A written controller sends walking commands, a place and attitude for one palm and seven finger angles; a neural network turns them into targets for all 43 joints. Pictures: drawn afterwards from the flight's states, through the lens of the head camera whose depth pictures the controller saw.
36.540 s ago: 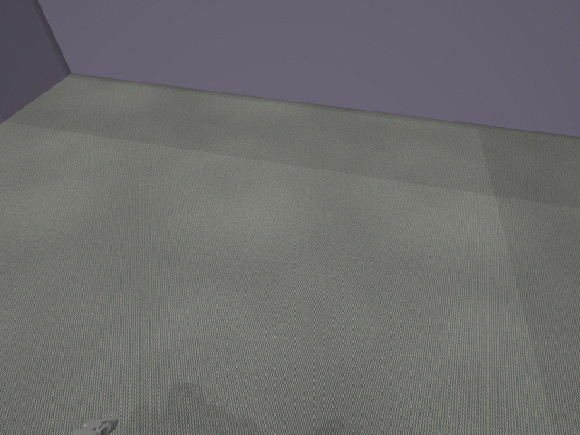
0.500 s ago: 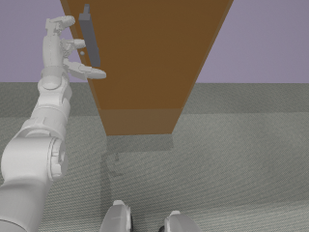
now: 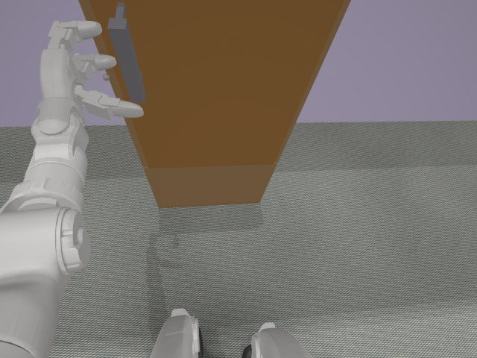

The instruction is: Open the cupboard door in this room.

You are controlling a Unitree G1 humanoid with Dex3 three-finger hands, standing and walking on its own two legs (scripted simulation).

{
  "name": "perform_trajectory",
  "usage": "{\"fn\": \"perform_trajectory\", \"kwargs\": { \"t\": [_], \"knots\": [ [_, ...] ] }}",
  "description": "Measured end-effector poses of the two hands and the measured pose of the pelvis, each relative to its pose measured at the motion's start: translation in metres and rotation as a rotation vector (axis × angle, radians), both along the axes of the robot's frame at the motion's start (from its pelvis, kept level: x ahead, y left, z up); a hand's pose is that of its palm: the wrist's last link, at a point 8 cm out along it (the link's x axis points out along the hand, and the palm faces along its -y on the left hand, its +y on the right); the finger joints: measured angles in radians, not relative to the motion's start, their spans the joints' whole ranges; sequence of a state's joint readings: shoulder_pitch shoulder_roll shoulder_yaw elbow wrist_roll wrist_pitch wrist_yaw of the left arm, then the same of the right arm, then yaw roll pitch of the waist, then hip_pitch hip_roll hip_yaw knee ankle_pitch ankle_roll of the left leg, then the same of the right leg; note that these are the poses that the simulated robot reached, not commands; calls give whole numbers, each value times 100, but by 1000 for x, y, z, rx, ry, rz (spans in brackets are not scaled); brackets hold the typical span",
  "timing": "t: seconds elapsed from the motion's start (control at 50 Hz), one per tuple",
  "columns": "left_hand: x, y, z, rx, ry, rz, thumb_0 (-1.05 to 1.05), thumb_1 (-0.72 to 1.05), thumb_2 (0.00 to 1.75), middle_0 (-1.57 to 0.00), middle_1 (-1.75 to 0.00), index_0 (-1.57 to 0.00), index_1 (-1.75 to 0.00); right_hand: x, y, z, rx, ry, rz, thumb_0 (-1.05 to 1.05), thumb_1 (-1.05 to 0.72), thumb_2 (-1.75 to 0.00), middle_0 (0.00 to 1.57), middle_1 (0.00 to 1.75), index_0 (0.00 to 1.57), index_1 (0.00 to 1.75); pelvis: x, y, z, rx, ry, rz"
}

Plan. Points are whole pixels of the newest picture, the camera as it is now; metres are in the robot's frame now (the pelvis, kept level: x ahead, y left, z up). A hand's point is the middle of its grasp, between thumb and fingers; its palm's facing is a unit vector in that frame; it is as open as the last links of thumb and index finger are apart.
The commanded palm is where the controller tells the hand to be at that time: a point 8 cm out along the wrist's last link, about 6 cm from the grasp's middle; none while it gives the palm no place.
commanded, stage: move the hooked fingers beside the handle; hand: left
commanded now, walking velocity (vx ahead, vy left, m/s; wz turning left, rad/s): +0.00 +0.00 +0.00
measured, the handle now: (130, 56) +0.58 +0.15 +0.10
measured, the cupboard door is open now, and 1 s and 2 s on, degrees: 0 0 0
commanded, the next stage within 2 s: slide the fingers in behind the handle in 1.90 s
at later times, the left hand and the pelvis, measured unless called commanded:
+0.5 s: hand (105, 78) +0.53 +0.18 +0.10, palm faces +0.06 -1.00 -0.01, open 14.3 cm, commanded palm +0.51 +0.22 +0.10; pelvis +0.01 +0.00 +0.01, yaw -2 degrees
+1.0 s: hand (87, 76) +0.53 +0.21 +0.10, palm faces +0.06 -1.00 -0.01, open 14.0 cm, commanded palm +0.52 +0.25 +0.10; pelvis +0.01 -0.01 +0.01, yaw -2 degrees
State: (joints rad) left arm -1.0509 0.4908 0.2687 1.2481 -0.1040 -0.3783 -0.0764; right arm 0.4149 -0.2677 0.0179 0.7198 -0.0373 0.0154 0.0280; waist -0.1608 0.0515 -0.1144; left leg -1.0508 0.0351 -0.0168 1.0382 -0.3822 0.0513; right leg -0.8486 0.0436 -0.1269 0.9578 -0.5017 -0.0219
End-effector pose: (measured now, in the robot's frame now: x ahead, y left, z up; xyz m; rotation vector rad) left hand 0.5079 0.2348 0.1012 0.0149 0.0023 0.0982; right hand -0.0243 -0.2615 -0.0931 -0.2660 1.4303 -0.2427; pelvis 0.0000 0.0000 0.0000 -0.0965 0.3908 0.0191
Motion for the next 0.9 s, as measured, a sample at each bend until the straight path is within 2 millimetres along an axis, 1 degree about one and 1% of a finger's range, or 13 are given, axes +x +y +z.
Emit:
{"fn": "perform_trajectory", "kwargs": {
  "t": [0.24,0.36,0.54,0.7,0.9],
  "knots": [
    [0,3,1,-7,7,-15,-1,-50,30,-30,-120,-18,-120,9,1,2,8,-18,-24,0,-91,-90,20,30,20,30,7,-1,5,4,-10,-15],
    [-3,1,1,-4,6,-28,-1,-50,30,-30,-120,-18,-118,14,1,2,16,-28,-40,1,-91,-90,20,30,20,30,12,-2,7,9,-20,-24],
    [-2,-1,3,1,9,-46,-1,-50,30,-30,-120,-25,-119,20,-3,2,10,-50,-56,1,-91,-90,20,30,20,30,14,-5,9,17,-29,-35],
    [2,3,1,-1,26,-45,-1,-50,30,-30,-120,-30,-120,17,-9,4,-8,-52,-73,0,-91,-90,20,30,20,30,13,-9,8,21,-25,-46],
    [1,21,2,-2,32,-33,-1,-50,30,-30,-120,-31,-120,6,-14,7,-29,-15,-91,1,-91,-90,20,30,20,30,13,-12,8,20,-20,-49]
  ]
}}
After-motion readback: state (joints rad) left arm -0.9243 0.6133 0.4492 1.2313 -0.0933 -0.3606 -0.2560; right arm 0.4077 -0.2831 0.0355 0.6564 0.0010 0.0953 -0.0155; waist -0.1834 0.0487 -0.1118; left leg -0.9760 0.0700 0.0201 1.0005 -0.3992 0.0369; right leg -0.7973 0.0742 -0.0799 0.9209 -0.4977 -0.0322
